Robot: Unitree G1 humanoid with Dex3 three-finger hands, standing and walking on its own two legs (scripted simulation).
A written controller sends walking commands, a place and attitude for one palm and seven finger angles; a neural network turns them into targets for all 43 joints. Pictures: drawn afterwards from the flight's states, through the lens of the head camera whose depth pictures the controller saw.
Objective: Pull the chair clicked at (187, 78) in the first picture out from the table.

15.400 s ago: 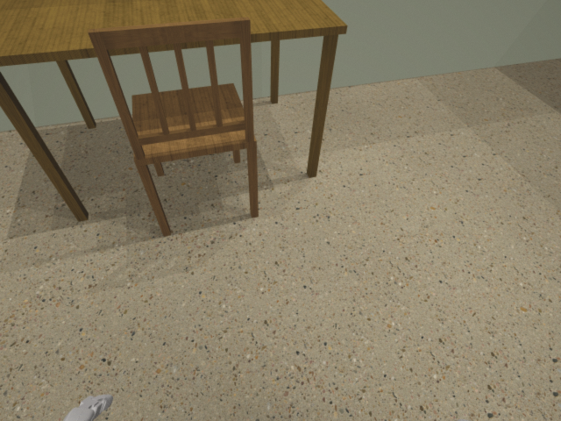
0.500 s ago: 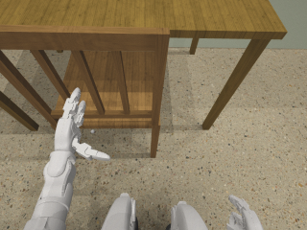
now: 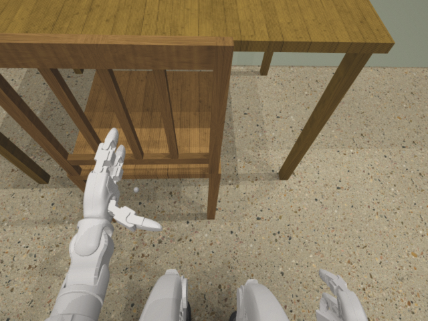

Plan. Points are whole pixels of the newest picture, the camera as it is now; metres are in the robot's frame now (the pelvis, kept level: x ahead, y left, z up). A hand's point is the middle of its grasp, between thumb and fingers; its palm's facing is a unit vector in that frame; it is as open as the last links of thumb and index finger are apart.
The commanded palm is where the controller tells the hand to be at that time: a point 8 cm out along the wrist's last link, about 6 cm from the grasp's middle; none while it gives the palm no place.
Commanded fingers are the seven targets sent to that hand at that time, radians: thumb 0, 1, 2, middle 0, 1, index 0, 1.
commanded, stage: aim the fingers beside a spindle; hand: left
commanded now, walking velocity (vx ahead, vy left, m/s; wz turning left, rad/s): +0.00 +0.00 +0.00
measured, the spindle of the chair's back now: (125, 121) +0.50 +0.20 +0.02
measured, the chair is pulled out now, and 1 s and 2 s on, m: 0.00 0.00 0.00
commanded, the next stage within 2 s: push the fingers through the gap in 1.60 s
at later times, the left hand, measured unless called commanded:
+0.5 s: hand (120, 174) +0.36 +0.18 +0.03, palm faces +0.09 -0.99 -0.07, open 16.9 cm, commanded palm +0.33 +0.22 +0.02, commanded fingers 0.00 -0.50 0.30 -0.06 -0.08 -0.06 -0.08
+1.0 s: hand (136, 188) +0.35 +0.16 +0.00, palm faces -0.02 -1.00 +0.00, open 16.9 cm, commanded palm +0.33 +0.21 +0.02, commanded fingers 0.00 -0.50 0.30 -0.06 -0.08 -0.06 -0.08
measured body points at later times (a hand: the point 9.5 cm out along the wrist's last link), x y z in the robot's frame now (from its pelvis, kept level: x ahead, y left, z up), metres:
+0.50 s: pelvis +0.00 +0.00 +0.00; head +0.10 +0.01 +0.44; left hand +0.35 +0.23 +0.04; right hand +0.15 -0.25 -0.11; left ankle +0.05 +0.10 -0.62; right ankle +0.01 -0.11 -0.62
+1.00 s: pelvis +0.00 +0.00 +0.00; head +0.11 +0.01 +0.44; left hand +0.35 +0.21 +0.01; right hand +0.15 -0.25 -0.11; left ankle +0.05 +0.10 -0.62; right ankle +0.01 -0.11 -0.62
